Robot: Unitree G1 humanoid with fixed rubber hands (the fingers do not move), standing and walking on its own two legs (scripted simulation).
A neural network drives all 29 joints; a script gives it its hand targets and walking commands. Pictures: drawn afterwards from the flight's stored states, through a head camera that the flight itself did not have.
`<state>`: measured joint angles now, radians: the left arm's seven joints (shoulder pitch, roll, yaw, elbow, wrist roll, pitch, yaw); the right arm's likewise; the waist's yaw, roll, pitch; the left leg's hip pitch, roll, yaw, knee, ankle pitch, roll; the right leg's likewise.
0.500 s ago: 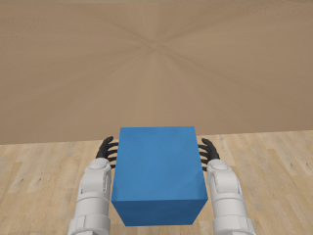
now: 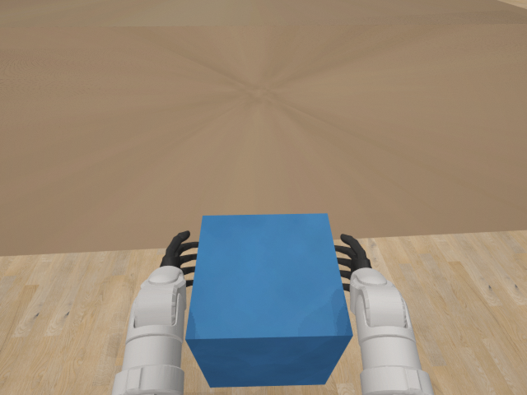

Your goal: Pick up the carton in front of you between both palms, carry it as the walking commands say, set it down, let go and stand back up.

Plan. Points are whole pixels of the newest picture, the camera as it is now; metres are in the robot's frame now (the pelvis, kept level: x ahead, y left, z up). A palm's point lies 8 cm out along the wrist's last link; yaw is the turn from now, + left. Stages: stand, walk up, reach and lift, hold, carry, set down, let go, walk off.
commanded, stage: hold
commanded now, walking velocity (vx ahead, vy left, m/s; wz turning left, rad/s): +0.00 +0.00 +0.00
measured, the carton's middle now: (266, 303) +0.29 +0.00 -0.03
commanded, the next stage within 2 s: carry in 0.96 s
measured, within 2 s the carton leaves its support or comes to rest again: neither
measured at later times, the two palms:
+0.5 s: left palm (173, 274) +0.29 +0.15 +0.06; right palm (361, 276) +0.29 -0.15 +0.05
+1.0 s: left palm (173, 275) +0.29 +0.15 +0.05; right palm (360, 277) +0.29 -0.15 +0.05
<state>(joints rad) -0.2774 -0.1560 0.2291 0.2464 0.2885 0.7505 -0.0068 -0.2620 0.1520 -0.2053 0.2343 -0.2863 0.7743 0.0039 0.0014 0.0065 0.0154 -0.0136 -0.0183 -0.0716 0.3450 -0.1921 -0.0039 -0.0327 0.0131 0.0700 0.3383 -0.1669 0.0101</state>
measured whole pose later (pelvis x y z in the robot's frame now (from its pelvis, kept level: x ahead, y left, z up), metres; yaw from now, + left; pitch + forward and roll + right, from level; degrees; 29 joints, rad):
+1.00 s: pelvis +0.00 +0.00 +0.00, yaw +0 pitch -5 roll +0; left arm -0.27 -0.15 0.22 0.22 0.28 0.77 0.00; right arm -0.25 0.15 -0.20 0.21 -0.27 0.78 0.00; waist 0.00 0.00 -0.03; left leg -0.10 -0.02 -0.08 0.41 -0.24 -0.01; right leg -0.11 0.01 0.06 0.40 -0.21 0.01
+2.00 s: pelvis +0.46 +0.07 +0.00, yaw +0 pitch +5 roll -1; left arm -0.16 -0.13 0.11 -0.32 0.11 1.19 0.09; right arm -0.14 0.13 -0.10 -0.30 -0.11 1.18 -0.08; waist -0.02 -0.01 -0.04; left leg -0.33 0.05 0.27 0.43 -0.19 0.08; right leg -0.50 -0.10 -0.08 1.12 -0.32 -0.01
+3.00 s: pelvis +1.12 +0.10 +0.00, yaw +1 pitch +6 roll -1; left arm -0.85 0.00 0.29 -0.01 0.08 1.32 0.13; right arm -0.81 0.01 -0.27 -0.01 -0.04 1.30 -0.15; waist -0.06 -0.01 0.12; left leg -0.40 0.00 0.17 0.52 -0.35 0.09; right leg -0.68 -0.03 -0.02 1.31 -0.38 -0.06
